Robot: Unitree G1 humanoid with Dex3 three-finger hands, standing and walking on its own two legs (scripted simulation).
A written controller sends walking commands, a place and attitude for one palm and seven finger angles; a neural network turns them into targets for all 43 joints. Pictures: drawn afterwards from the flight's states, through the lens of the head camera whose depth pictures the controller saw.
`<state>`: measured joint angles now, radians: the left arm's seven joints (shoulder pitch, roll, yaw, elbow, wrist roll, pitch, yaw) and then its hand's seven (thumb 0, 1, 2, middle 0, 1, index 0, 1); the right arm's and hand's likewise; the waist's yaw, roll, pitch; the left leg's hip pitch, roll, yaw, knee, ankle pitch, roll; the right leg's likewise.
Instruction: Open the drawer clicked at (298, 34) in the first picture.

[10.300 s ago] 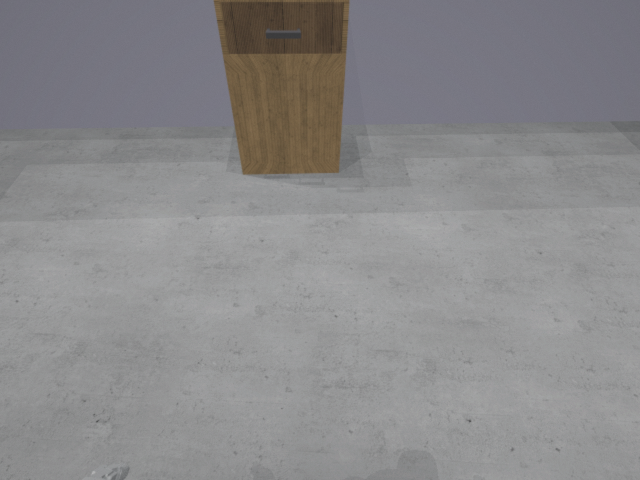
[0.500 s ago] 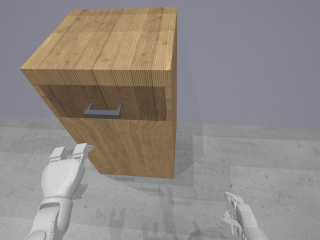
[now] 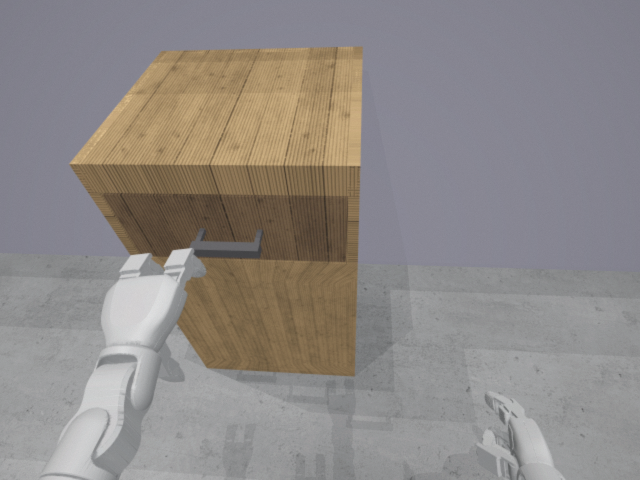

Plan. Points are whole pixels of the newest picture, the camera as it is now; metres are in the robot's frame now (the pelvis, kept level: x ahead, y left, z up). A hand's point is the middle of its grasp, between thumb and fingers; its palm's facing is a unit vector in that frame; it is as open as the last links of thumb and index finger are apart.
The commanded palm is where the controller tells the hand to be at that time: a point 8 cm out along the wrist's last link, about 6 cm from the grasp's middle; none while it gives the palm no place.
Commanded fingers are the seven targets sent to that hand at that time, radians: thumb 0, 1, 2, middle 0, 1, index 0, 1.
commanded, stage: raise the hand with hooked fingers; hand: left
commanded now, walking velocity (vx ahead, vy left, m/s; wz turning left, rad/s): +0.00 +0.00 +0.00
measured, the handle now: (228, 241) +0.52 +0.25 -0.07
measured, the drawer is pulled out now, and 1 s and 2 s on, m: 0.00 0.00 0.00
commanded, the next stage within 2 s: move the hooked fingers above the handle in 0.64 s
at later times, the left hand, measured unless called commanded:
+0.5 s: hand (157, 291) +0.31 +0.25 +0.08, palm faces +0.01 -0.08 -1.00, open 13.8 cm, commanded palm +0.28 +0.25 +0.14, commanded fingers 0.00 -0.50 0.30 -0.30 -1.20 -0.30 -1.20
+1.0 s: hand (179, 287) +0.32 +0.23 +0.06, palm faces +0.00 -0.06 -1.00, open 13.8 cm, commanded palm +0.31 +0.24 +0.12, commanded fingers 0.00 -0.50 0.30 -0.30 -1.20 -0.30 -1.20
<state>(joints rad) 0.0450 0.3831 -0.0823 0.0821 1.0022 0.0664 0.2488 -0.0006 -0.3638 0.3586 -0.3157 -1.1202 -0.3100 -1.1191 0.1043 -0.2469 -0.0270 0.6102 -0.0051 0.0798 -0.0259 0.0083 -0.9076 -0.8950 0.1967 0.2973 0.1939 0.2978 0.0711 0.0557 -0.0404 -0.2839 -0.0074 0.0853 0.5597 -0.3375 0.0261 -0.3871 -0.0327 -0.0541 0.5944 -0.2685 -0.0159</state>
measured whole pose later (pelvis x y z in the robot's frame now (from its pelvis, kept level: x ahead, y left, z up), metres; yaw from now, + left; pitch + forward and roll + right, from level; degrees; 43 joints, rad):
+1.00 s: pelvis +0.00 -0.01 +0.01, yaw +1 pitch +4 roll +1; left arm -0.19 0.44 -0.08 0.28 0.98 -0.03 0.13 0.00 -0.49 0.30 -0.32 -1.20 -0.32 -1.20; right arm 0.13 -0.25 -0.01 0.63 0.01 0.09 -0.03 0.01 -0.91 -0.89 0.20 0.30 0.20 0.30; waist 0.08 0.06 -0.02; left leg -0.26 0.00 0.06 0.47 -0.29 0.01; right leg -0.35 -0.02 -0.08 0.51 -0.23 -0.03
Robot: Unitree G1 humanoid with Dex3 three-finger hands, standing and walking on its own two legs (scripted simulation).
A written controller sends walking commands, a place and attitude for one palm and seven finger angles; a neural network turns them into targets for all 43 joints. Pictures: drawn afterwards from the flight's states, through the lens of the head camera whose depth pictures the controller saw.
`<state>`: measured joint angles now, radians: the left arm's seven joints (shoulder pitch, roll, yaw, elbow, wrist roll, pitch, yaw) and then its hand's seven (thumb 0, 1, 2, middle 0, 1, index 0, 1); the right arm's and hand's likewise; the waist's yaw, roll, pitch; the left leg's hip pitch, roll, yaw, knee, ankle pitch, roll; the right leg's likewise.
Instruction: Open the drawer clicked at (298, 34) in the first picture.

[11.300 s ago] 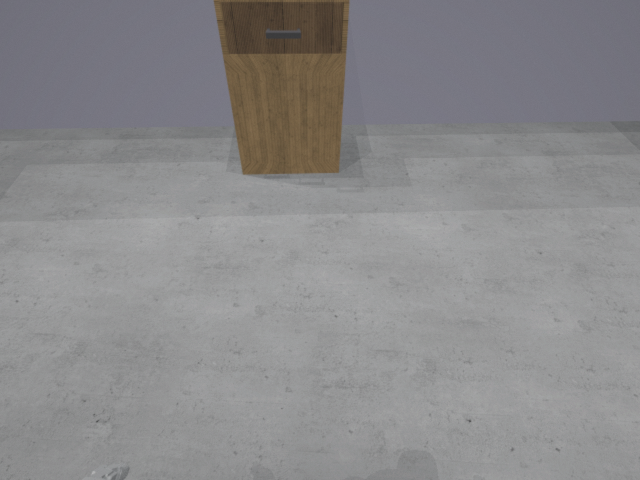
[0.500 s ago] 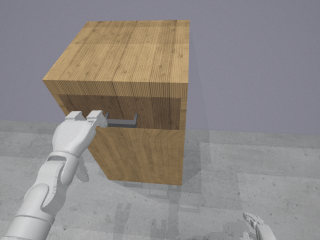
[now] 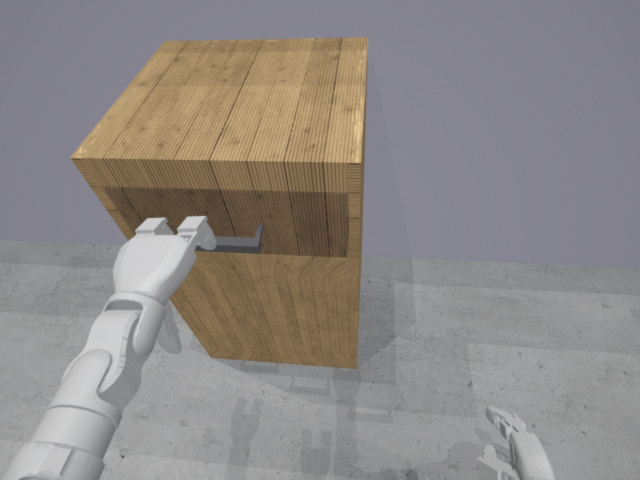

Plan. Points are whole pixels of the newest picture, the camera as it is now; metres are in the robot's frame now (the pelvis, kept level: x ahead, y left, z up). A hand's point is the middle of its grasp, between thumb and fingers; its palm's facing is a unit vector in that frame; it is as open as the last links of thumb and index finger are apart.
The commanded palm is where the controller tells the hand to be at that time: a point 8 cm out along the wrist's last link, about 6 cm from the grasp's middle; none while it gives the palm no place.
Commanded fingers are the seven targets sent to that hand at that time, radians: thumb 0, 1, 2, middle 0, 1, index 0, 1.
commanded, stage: move the hooked fingers above the handle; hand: left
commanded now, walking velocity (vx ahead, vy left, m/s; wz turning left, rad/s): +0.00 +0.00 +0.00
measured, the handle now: (228, 236) +0.52 +0.26 -0.08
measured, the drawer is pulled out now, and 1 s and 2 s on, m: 0.00 0.00 0.00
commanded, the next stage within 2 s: lower the fingers behind the handle in 1.94 s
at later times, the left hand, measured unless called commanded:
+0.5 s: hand (200, 256) +0.40 +0.24 +0.02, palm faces -0.04 -0.04 -1.00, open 13.8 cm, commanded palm +0.38 +0.25 +0.08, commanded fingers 0.00 -0.50 0.30 -0.30 -1.20 -0.30 -1.20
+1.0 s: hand (212, 245) +0.44 +0.24 -0.01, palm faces -0.07 -0.02 -1.00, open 13.8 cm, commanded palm +0.43 +0.25 +0.05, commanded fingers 0.00 -0.50 0.30 -0.30 -1.20 -0.30 -1.20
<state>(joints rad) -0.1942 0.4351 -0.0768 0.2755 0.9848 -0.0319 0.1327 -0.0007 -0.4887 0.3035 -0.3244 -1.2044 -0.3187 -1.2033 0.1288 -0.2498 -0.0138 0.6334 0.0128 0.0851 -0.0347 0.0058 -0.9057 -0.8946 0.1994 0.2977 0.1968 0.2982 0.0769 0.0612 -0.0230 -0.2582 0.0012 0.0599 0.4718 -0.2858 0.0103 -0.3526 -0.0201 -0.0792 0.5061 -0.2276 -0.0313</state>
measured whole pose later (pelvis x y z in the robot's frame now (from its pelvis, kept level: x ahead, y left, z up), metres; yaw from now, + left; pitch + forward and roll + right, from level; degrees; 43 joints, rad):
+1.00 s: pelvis +0.00 +0.02 -0.02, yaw -1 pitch +16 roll +0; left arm -0.67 0.45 -0.03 0.96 1.10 -0.12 0.32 0.00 -0.49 0.30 -0.32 -1.20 -0.32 -1.20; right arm 0.30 -0.26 -0.06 0.69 -0.01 0.10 -0.02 0.00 -0.91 -0.89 0.20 0.30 0.20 0.30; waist -0.05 0.04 -0.11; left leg -0.60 0.00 0.07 0.70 -0.38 0.04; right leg -0.68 -0.03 -0.06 0.68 -0.28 -0.01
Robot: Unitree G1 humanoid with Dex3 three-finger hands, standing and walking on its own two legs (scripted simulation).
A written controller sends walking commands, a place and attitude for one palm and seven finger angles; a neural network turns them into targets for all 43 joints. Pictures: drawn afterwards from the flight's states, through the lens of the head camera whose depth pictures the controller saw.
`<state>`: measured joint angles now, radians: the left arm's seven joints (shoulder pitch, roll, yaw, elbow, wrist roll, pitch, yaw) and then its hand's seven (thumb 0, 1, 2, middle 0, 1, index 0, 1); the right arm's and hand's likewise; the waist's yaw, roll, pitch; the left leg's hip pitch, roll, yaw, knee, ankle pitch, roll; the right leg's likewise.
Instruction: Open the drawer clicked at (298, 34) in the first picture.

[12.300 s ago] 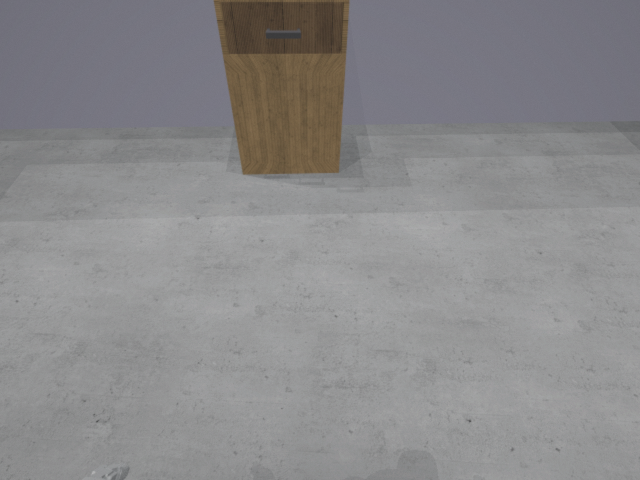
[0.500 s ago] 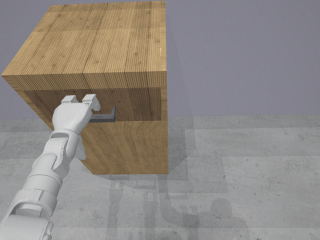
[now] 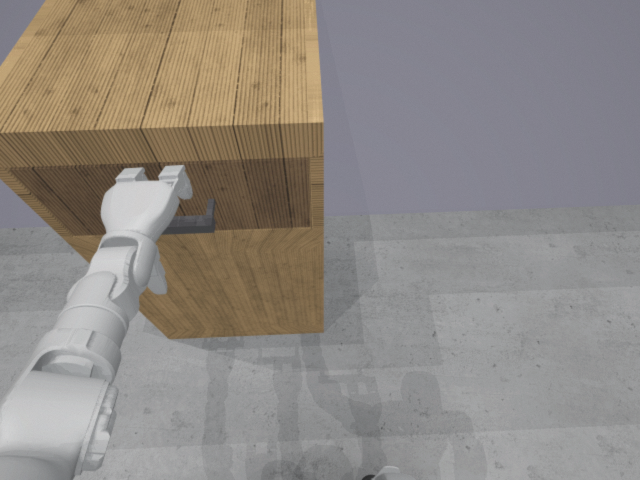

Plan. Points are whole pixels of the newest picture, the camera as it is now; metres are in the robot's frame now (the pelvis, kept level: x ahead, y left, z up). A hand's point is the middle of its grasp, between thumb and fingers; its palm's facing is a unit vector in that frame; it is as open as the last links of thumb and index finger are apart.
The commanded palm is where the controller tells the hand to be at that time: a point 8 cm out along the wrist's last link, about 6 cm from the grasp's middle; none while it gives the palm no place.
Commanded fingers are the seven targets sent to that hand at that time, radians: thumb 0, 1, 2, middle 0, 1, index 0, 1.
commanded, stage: move the hooked fingers above the handle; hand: left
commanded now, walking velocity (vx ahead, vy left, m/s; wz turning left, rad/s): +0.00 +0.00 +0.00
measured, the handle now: (175, 215) +0.52 +0.25 -0.06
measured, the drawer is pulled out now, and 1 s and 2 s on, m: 0.00 0.00 0.00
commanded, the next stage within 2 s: lower the fingers behind the handle in 0.94 s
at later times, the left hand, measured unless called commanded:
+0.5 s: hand (169, 218) +0.47 +0.23 +0.00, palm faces -0.06 -0.02 -1.00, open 13.7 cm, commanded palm +0.46 +0.24 +0.05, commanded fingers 0.00 -0.50 0.30 -0.30 -1.20 -0.30 -1.20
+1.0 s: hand (169, 219) +0.47 +0.23 +0.00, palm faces -0.06 -0.02 -1.00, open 13.7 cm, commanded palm +0.45 +0.24 +0.05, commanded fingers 0.00 -0.50 0.30 -0.30 -1.20 -0.30 -1.20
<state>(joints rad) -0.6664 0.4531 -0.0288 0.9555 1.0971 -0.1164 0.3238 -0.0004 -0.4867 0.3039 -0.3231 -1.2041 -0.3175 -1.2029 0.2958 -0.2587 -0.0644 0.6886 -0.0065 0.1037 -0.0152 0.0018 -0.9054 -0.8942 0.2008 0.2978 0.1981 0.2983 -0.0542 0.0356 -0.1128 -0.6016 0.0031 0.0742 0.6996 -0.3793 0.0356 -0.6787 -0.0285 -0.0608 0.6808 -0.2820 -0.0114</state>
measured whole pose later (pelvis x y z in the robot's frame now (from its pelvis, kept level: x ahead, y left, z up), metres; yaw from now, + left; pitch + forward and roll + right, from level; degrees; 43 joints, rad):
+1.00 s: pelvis -0.02 +0.00 -0.02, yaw +0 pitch +21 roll -1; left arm -0.83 0.51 0.00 1.12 1.11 -0.11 0.37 0.00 -0.49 0.30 -0.33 -1.21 -0.33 -1.22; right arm 0.34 -0.27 -0.04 0.71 -0.02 0.11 -0.01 0.00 -0.91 -0.89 0.20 0.30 0.20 0.30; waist -0.12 0.04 -0.13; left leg -0.78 0.02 0.07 0.83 -0.41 0.04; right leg -0.85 -0.02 -0.06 0.77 -0.29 -0.01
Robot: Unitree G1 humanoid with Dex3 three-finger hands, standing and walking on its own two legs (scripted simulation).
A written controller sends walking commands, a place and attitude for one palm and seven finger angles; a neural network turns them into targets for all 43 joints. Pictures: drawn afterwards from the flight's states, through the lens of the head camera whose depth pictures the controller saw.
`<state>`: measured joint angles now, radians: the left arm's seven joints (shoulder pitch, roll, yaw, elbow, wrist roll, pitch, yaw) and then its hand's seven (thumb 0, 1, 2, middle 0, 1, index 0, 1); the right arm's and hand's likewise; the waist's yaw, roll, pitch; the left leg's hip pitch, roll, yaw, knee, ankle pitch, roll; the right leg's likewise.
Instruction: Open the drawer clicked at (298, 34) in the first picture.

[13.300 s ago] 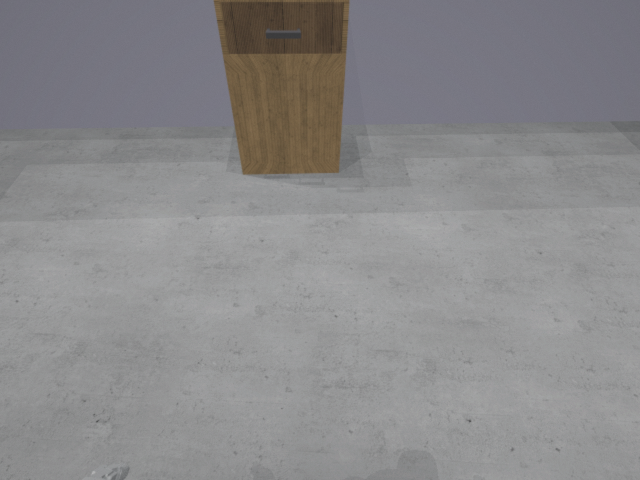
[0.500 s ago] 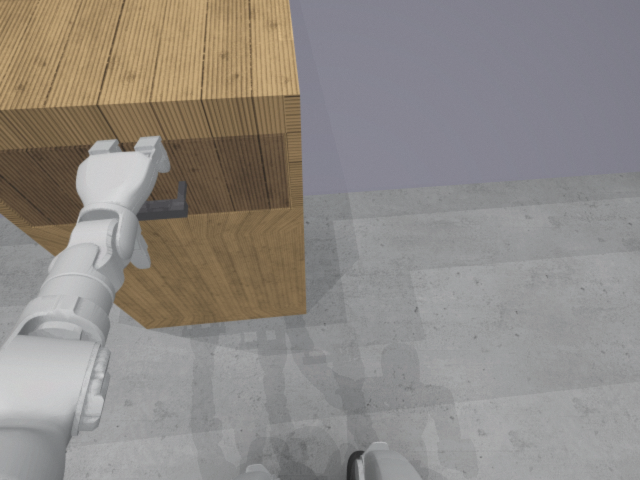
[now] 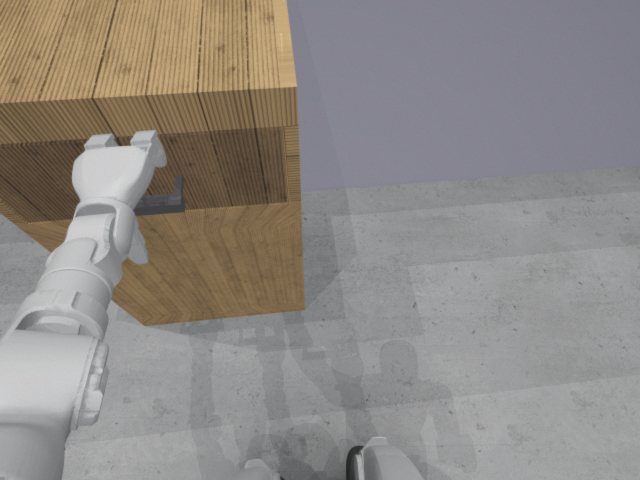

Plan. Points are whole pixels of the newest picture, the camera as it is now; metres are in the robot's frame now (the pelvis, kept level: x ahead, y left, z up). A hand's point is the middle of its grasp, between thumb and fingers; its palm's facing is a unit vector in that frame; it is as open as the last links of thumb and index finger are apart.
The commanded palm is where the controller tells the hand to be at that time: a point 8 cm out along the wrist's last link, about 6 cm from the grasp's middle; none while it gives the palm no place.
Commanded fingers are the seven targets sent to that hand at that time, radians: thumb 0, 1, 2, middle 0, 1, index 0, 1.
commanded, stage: lower the fingers behind the handle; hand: left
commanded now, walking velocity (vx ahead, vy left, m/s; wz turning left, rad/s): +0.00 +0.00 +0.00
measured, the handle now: (140, 195) +0.53 +0.25 -0.04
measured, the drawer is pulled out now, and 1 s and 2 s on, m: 0.00 0.00 0.00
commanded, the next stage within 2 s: close the thumb around the handle in 1.64 s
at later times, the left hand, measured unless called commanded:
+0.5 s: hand (131, 215) +0.48 +0.24 -0.02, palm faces -0.06 -0.04 -1.00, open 13.8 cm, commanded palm +0.47 +0.24 +0.03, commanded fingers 0.00 -0.50 0.30 -0.30 -1.20 -0.30 -1.20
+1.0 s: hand (148, 227) +0.48 +0.23 -0.06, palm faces -0.07 -0.04 -1.00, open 13.8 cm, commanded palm +0.47 +0.23 +0.00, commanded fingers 0.00 -0.50 0.30 -0.30 -1.20 -0.30 -1.20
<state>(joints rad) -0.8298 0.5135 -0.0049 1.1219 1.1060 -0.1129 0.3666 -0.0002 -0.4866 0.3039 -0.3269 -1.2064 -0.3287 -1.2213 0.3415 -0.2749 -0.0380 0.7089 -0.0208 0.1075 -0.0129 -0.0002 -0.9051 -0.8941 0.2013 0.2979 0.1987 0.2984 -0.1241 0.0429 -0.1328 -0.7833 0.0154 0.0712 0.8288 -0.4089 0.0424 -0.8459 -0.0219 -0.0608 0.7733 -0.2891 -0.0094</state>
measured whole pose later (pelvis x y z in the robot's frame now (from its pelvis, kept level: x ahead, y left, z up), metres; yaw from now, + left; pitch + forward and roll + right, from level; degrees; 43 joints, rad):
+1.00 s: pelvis +0.00 +0.00 -0.04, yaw +0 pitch +27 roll -2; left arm -0.80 0.53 0.05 1.11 1.15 -0.19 0.43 0.00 -0.49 0.30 -0.32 -1.20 -0.32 -1.21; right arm 0.32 -0.27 -0.05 0.72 -0.06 0.09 0.01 0.00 -0.90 -0.89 0.20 0.30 0.20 0.30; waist -0.13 0.04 -0.18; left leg -1.02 0.03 0.05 1.06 -0.51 0.04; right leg -1.08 -0.02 -0.08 0.99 -0.38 -0.01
